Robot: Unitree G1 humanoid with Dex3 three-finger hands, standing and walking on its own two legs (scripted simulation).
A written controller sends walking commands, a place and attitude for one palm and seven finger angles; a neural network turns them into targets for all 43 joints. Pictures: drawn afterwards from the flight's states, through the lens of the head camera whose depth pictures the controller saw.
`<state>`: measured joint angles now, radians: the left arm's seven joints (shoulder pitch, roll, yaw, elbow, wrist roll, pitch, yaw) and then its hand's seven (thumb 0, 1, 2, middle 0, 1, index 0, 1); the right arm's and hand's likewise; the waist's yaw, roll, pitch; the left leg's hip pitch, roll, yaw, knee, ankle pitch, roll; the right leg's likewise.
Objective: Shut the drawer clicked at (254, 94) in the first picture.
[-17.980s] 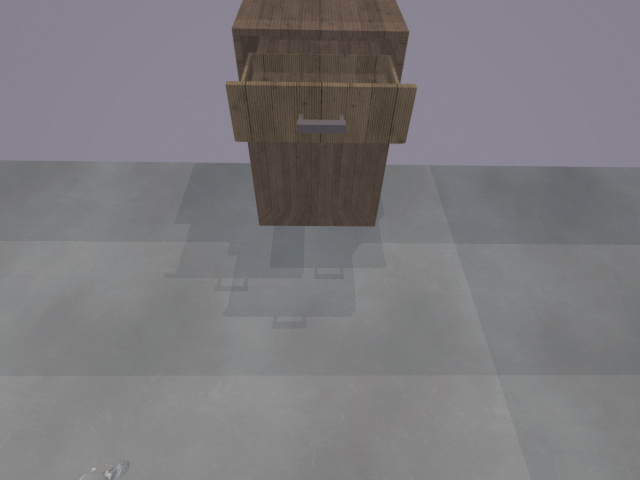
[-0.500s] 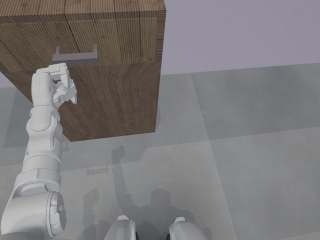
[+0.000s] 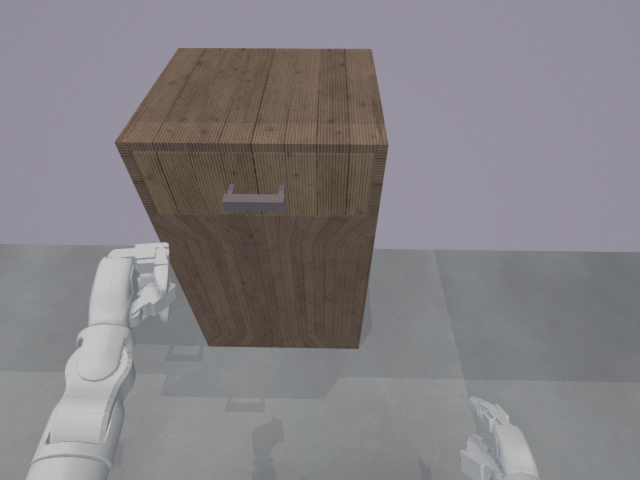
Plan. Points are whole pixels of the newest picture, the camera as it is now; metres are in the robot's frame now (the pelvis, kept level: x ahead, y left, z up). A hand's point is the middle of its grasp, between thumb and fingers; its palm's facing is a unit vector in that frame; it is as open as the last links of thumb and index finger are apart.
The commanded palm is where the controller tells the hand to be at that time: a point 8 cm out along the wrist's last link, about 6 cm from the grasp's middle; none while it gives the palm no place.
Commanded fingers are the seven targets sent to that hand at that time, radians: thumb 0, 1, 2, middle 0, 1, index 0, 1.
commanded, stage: draw the hand back to the body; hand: left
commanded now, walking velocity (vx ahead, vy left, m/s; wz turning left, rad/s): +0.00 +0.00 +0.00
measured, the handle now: (255, 195) +0.64 +0.18 -0.04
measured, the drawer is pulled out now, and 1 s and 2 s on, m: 0.00 0.00 0.00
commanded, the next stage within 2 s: step back with the hand held close in 0.62 s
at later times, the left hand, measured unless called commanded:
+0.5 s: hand (33, 366) +0.17 +0.24 +0.19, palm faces +0.40 -0.83 -0.40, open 3.3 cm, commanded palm +0.13 +0.28 +0.19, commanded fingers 0.00 0.90 0.90 -1.40 -1.60 -1.40 -1.60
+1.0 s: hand (61, 352) +0.19 +0.24 +0.16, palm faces +0.29 -0.83 -0.48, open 3.3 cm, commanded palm +0.12 +0.29 +0.19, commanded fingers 0.00 0.90 0.90 -1.40 -1.60 -1.40 -1.60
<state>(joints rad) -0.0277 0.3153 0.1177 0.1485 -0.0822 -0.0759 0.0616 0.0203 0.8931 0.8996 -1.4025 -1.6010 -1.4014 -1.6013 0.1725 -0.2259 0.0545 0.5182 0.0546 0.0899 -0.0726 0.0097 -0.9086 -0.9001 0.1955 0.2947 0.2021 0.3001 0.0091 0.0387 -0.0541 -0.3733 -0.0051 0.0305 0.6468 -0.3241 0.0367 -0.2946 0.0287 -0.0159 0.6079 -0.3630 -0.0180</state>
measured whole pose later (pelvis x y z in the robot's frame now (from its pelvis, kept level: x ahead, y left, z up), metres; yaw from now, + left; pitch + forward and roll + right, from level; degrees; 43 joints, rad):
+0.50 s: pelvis +0.00 +0.00 +0.02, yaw +1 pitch -5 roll -1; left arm 0.55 0.36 0.29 -0.50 -0.08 -0.10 0.09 0.02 0.89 0.90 -1.40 -1.60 -1.40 -1.60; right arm 0.20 -0.24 0.04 0.60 0.01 -0.05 -0.07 0.01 -0.91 -0.90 0.20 0.30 0.20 0.30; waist 0.07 0.07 0.01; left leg -0.12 -0.01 0.02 0.44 -0.24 0.04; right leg -0.03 0.02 -0.02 0.37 -0.26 -0.01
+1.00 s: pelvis -0.01 +0.01 +0.02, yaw +0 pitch +1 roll -1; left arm 0.59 0.36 0.32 -0.47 -0.06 -0.19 0.09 0.02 0.89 0.90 -1.40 -1.60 -1.40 -1.60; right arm 0.16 -0.25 -0.01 0.57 0.00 0.01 -0.07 0.01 -0.91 -0.90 0.20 0.30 0.20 0.30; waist 0.00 0.06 0.03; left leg -0.22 -0.02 0.04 0.41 -0.20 0.05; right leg -0.14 0.02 -0.01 0.35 -0.22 0.00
